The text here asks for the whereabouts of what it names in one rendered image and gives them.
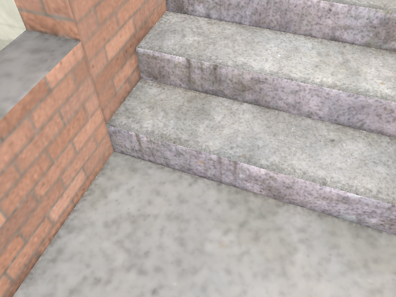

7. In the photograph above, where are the stairs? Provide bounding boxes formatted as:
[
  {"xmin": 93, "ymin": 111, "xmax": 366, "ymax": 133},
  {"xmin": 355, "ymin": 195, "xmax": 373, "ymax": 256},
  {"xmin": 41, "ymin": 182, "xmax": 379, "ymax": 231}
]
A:
[{"xmin": 106, "ymin": 0, "xmax": 396, "ymax": 235}]

